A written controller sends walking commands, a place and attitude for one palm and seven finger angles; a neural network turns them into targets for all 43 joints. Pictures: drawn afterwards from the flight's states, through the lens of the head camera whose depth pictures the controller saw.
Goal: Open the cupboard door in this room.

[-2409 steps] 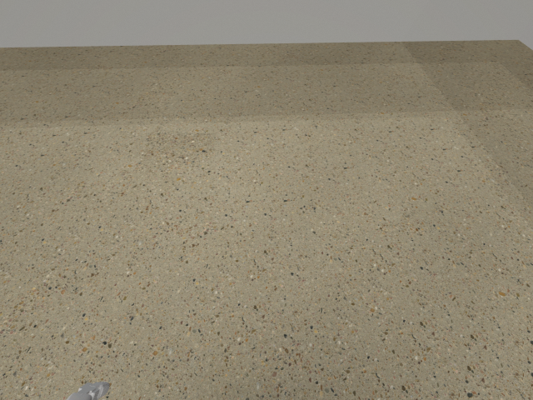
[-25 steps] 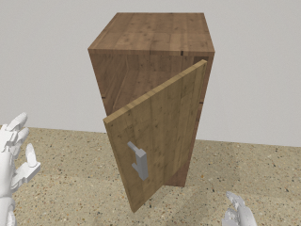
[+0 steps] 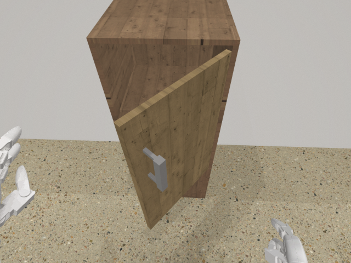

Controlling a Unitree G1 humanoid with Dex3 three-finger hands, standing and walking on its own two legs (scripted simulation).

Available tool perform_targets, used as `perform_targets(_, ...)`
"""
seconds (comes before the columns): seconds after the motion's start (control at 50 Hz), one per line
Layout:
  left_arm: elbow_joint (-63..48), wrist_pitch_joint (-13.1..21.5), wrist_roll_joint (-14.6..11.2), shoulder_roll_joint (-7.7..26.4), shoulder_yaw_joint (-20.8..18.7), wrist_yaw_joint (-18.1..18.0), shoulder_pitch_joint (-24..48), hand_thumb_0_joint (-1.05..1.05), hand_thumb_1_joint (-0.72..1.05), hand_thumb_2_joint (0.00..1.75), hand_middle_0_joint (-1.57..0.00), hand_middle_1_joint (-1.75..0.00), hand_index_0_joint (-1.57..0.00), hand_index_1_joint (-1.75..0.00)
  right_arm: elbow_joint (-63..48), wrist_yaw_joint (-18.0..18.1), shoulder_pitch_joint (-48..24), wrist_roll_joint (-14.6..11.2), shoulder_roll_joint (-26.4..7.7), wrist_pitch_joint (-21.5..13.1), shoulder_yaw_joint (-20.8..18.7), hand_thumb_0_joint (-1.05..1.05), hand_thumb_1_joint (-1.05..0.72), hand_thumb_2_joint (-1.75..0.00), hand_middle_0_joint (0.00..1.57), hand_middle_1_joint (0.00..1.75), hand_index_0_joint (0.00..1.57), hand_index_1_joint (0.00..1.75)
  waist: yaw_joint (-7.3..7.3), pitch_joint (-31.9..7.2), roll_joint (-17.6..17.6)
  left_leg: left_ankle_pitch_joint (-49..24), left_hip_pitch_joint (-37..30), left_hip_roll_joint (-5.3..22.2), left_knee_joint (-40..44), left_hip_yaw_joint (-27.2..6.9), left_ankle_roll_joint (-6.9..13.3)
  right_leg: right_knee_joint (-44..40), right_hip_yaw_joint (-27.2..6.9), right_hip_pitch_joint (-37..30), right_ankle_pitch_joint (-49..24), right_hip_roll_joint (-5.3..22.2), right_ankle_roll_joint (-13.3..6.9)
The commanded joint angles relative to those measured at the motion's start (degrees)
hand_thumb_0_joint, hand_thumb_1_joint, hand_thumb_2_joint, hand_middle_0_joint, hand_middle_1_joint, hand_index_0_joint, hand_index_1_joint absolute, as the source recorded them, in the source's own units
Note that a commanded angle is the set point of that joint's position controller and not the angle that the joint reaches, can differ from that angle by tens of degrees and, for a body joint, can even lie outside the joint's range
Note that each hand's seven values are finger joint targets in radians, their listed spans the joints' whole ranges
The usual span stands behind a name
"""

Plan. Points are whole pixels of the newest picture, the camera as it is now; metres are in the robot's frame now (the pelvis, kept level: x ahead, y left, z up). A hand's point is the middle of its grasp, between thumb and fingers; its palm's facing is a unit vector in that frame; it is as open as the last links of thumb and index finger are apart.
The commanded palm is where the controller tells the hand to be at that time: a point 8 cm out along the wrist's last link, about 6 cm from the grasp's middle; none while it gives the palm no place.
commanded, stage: step back with the hand held close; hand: left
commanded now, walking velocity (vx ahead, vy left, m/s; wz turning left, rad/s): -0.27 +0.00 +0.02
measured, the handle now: (155, 169) +0.33 +0.08 +0.03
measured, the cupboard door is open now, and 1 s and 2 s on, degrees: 50 50 50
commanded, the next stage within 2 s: stop stepping back and stand still in 0.78 s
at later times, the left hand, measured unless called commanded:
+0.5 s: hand out of the picture +0.11 +0.29 +0.15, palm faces +0.48 -0.77 -0.43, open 7.5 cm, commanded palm +0.05 +0.33 +0.17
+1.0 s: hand out of the picture +0.02 +0.25 +0.16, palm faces +0.29 -0.80 -0.52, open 7.5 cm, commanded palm -0.04 +0.30 +0.17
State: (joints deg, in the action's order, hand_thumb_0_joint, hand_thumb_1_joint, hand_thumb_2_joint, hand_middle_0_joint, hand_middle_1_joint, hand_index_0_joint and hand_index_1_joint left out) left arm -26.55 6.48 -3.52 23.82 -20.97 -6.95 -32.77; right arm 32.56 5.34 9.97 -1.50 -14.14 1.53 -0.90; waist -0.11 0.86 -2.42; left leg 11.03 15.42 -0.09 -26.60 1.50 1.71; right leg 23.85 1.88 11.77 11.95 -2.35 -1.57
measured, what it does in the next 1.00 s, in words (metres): walks backwards: left foot, then right foot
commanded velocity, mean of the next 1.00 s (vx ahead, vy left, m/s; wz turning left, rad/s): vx -0.25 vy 0.01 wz -0.03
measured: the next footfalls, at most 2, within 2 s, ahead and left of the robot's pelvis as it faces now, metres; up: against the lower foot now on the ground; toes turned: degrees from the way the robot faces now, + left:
left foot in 0.54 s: +0.01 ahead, +0.12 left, +0.00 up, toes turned +4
right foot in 0.96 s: -0.25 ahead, -0.09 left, +0.00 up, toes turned -2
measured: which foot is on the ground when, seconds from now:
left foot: down 0.00-0.42, up 0.44-0.52, down 0.54-0.98, up 1.00-1.00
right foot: down 0.00-0.56, up 0.58-0.94, down 0.96-1.00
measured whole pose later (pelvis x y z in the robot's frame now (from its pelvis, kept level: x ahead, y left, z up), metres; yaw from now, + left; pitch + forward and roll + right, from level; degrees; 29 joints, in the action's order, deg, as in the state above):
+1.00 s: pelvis -0.19 +0.00 -0.01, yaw -2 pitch +4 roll -2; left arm -35.5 10.4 -5.1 28.0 -25.4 -7.3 -34.4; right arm 35.0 2.2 6.8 0.7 -9.3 -4.7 1.6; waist 0.1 1.6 0.2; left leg 6.9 31.7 2.9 -29.1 1.6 -0.5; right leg 23.1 1.7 6.5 21.8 -3.3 -2.3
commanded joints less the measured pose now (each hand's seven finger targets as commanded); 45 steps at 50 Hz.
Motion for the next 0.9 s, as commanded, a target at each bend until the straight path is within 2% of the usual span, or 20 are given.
perform_targets(0.0, -13.2, 4.6, 0.3, 11.5, -9.6, -2.4, 1.0, 0.0, 0.9, 0.9, -0.2, -0.3, -0.2, -0.3, -9.8, 0.5, -5.6, 0.1, -6.2, -3.2, -2.3, 0.0, -0.9, -0.9, 0.2, 0.3, 0.2, 0.3, -0.47, -7.9, -1.6, -8.3, -1.5, 4.5, 3.1, -5.0, 0.9, -2.2, -4.9, -1.3, -10.7, 5.8, 1.7)
perform_targets(0.18, -13.3, 7.1, 2.2, 9.9, -10.4, -2.9, 2.0, 0.0, 0.9, 0.9, -0.2, -0.3, -0.2, -0.3, -10.6, 0.4, -4.1, 0.6, -7.1, -5.7, -2.2, 0.0, -0.9, -0.9, 0.2, 0.3, 0.2, 0.3, -0.23, -3.5, -4.6, 23.3, 20.9, 9.2, 12.6, -12.2, 3.9, 7.0, -4.7, -9.8, 3.7, 2.0, 1.9)
perform_targets(0.3, -14.8, 7.9, 3.2, 10.1, -11.7, -2.7, 2.9, 0.0, 0.9, 0.9, -0.2, -0.3, -0.2, -0.3, -10.1, 0.1, -3.5, 1.2, -6.9, -7.5, -2.6, 0.0, -0.9, -0.9, 0.2, 0.3, 0.2, 0.3, -0.27, -4.2, -5.0, 28.1, 27.8, 9.7, 11.4, -13.3, 5.2, 11.9, -6.7, -13.4, 1.8, 1.0, 1.5)
perform_targets(0.34, -15.2, 8.0, 2.9, 9.7, -10.8, -2.6, 3.6, 0.0, 0.9, 0.9, -0.2, -0.3, -0.2, -0.3, -9.8, -0.3, -2.6, 1.2, -6.3, -7.5, -2.8, 0.0, -0.9, -0.9, 0.2, 0.3, 0.2, 0.3, 0.26, -2.7, 2.0, 25.6, 22.0, 5.1, 2.2, -8.7, 2.7, 2.4, -13.1, -2.8, 11.9, 5.1, -0.8)
perform_targets(0.38, -14.9, 7.8, 2.2, 9.9, -9.6, -3.4, 4.7, 0.0, 0.9, 0.9, -0.2, -0.3, -0.2, -0.3, -7.5, -0.9, -1.0, 1.4, -5.4, -7.3, -2.9, 0.0, -0.9, -0.9, 0.2, 0.3, 0.2, 0.3, 0.89, -3.0, 11.1, 13.8, 6.3, -0.4, -17.7, -3.6, -1.1, -10.5, -23.5, 16.1, 19.7, 15.6, -6.0)
perform_targets(0.4, -15.8, 7.8, 2.0, 9.9, -9.3, -3.9, 5.6, 0.0, 0.9, 0.9, -0.2, -0.3, -0.2, -0.3, -6.3, -1.2, -0.7, 1.5, -5.0, -7.2, -3.0, 0.0, -0.9, -0.9, 0.2, 0.3, 0.2, 0.3, 1.12, -4.9, 12.8, 11.6, 2.3, -0.9, -24.8, -3.0, -1.5, -11.5, -23.8, 18.4, 14.0, 19.0, -7.9)
perform_targets(0.42, -15.2, 7.5, 1.9, 9.4, -8.5, -4.0, 5.6, 0.0, 0.9, 0.9, -0.2, -0.3, -0.2, -0.3, -6.1, -1.3, -1.3, 1.4, -4.3, -6.9, -2.7, 0.0, -0.9, -0.9, 0.2, 0.3, 0.2, 0.3, 1.19, -5.9, 13.0, 12.1, 2.1, -0.2, -27.8, -3.4, -1.3, -9.9, -21.3, 17.2, 7.2, 19.4, -8.0)
perform_targets(0.46, -15.8, 7.3, 2.1, 10.7, -9.8, -4.2, 6.1, 0.0, 0.9, 0.9, -0.2, -0.3, -0.2, -0.3, -6.4, -0.9, -2.8, 1.6, -3.6, -6.6, -1.9, 0.0, -0.9, -0.9, 0.2, 0.3, 0.2, 0.3, 0.75, -4.6, 10.7, 12.3, 1.9, 1.2, -18.1, -3.4, -1.2, -5.6, -15.5, 14.4, -2.8, 16.5, -5.9)
perform_targets(0.48, -16.4, 7.5, 2.1, 11.4, -10.3, -4.2, 6.2, 0.0, 0.9, 0.9, -0.2, -0.3, -0.2, -0.3, -6.1, -0.6, -3.2, 1.7, -3.6, -6.5, -1.4, 0.0, -0.9, -0.9, 0.2, 0.3, 0.2, 0.3, 0.93, -3.9, 7.6, 9.6, 1.1, 0.8, -9.3, -2.2, -1.2, -2.9, -13.1, 13.3, -4.9, 14.1, -4.0)
perform_targets(0.5, -17.0, 7.7, 2.1, 11.3, -10.0, -4.2, 6.1, 0.0, 0.9, 0.9, -0.2, -0.3, -0.2, -0.3, -5.6, 0.1, -4.4, 1.6, -4.5, -6.6, -1.7, 0.0, -0.9, -0.9, 0.2, 0.3, 0.2, 0.3, 1.26, -2.1, 0.5, 5.8, 1.1, 2.0, 0.0, -3.4, -0.6, 1.3, -10.5, 12.9, -4.2, 11.0, -1.9)
perform_targets(0.52, -19.7, 8.5, 2.1, 11.8, -11.3, -4.3, 5.6, 0.0, 0.9, 0.9, -0.2, -0.3, -0.2, -0.3, -6.7, 0.3, -4.6, 1.7, -6.0, -7.1, -2.1, 0.0, -0.9, -0.9, 0.2, 0.3, 0.2, 0.3, -0.04, -3.7, -10.4, 1.2, 5.9, 9.1, 7.0, -12.4, 2.1, 8.8, -6.5, 8.3, -1.9, 4.4, 1.3)
perform_targets(0.54, -21.3, 9.1, 2.5, 12.7, -12.7, -4.3, 5.5, 0.0, 0.9, 0.9, -0.2, -0.3, -0.2, -0.3, -7.3, 0.2, -4.3, 1.9, -5.7, -7.9, -2.2, 0.0, -0.9, -0.9, 0.2, 0.3, 0.2, 0.3, -0.75, -7.4, -15.0, -3.6, 10.5, 15.4, 9.3, -17.3, 4.7, 18.7, -2.9, 2.1, 2.5, 0.5, 2.6)
perform_targets(0.56, -20.0, 9.5, 2.3, 12.2, -13.7, -3.7, 2.9, 0.0, 0.9, 0.9, -0.2, -0.3, -0.2, -0.3, -6.9, -0.1, -3.4, 2.3, -4.8, -8.9, -2.7, 0.0, -0.9, -0.9, 0.2, 0.3, 0.2, 0.3, 0.26, -10.5, -17.1, 6.3, 14.7, 19.1, 15.8, -21.8, 6.5, 32.0, -3.6, -1.1, 13.1, -1.9, 2.5)
perform_targets(0.58, -21.6, 9.4, 2.1, 11.9, -13.9, -3.6, 3.5, 0.0, 0.9, 0.9, -0.2, -0.3, -0.2, -0.3, -7.1, -0.6, -2.9, 2.9, -4.7, -9.6, -3.2, 0.0, -0.9, -0.9, 0.2, 0.3, 0.2, 0.3, 0.53, -8.4, -15.6, 7.1, 15.0, 20.6, 16.4, -23.9, 8.3, 40.4, -5.4, 3.4, 16.1, -2.2, 2.2)
perform_targets(0.62, -22.1, 9.6, 1.2, 10.4, -12.2, -3.8, 3.1, 0.0, 0.9, 0.9, -0.2, -0.3, -0.2, -0.3, -5.3, -1.2, -2.5, 3.0, -4.1, -10.9, -3.3, 0.0, -0.9, -0.9, 0.2, 0.3, 0.2, 0.3, 0.22, -8.7, -5.0, -12.1, 2.1, 19.2, 8.7, -19.5, 8.3, 39.2, -7.0, 13.6, 17.4, -0.7, 2.2)
perform_targets(0.66, -19.7, 8.6, 0.7, 8.2, -10.1, -3.8, 0.4, 0.0, 0.9, 0.9, -0.2, -0.3, -0.2, -0.3, -3.9, -1.9, -1.8, 2.3, -4.3, -11.2, -3.4, 0.0, -0.9, -0.9, 0.2, 0.3, 0.2, 0.3, 0.24, -11.1, -6.1, -20.5, -5.6, 17.0, 7.3, -14.0, 7.1, 34.8, -4.2, 14.9, 17.5, -0.8, 3.0)
perform_targets(0.7, -18.6, 7.8, 0.6, 7.1, -8.4, -3.6, 1.3, 0.0, 0.9, 0.9, -0.2, -0.3, -0.2, -0.3, -3.1, -2.1, -2.4, 2.3, -4.3, -11.6, -3.1, 0.0, -0.9, -0.9, 0.2, 0.3, 0.2, 0.3, 0.63, -10.2, -10.5, -16.2, -5.9, 16.5, 9.7, -12.7, 6.4, 30.3, -3.0, 12.6, 17.7, -0.7, 3.2)
perform_targets(0.78, -19.4, 6.7, -0.1, 9.0, -8.6, -3.2, 3.0, 0.0, 0.9, 0.9, -0.2, -0.3, -0.2, -0.3, -3.1, -2.0, -3.1, 2.5, -4.6, -11.3, -2.5, 0.0, -0.9, -0.9, 0.2, 0.3, 0.2, 0.3, 0.57, -11.9, -10.4, -3.6, -7.6, 14.8, 15.7, -12.2, 4.6, 19.7, 0.1, 7.2, 19.0, -2.7, 2.6)
perform_targets(0.82, -20.3, 6.7, -0.6, 10.1, -9.6, -2.9, 1.5, 0.0, 0.9, 0.9, -0.2, -0.3, -0.2, -0.3, -3.4, -2.0, -3.6, 2.7, -4.1, -10.9, -2.2, 0.0, -0.9, -0.9, 0.2, 0.3, 0.2, 0.3, 0.15, -13.6, -12.5, -3.6, -7.8, 13.1, 16.8, -10.3, 3.3, 12.4, 1.2, 3.4, 18.3, -3.2, 1.9)
perform_targets(0.88, -20.6, 7.4, -1.8, 12.6, -12.5, -2.0, -2.2, 0.0, 0.9, 0.9, -0.2, -0.3, -0.2, -0.3, -4.6, -2.3, -4.0, 2.5, -3.9, -9.4, -1.8, 0.0, -0.9, -0.9, 0.2, 0.3, 0.2, 0.3, -0.65, -14.4, -9.9, -1.3, -6.2, 9.9, 13.1, -5.1, 0.0, -6.0, 2.1, -4.6, 6.9, -1.8, 0.4)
